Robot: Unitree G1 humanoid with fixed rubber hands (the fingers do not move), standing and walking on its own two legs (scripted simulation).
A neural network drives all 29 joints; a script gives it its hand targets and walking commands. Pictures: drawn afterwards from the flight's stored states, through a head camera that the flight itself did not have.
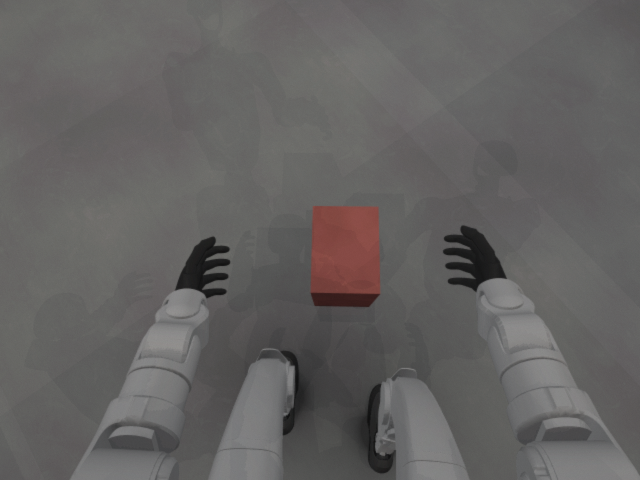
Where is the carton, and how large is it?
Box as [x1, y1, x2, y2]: [311, 206, 379, 306]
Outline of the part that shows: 313,206 311,295 314,304 368,306 379,294 378,208 365,206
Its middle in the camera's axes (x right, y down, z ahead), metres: +0.06 +0.04 +0.99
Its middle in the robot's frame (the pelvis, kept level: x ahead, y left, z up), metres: +0.48 +0.00 -0.57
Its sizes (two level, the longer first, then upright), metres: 0.201 0.151 0.251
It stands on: the floor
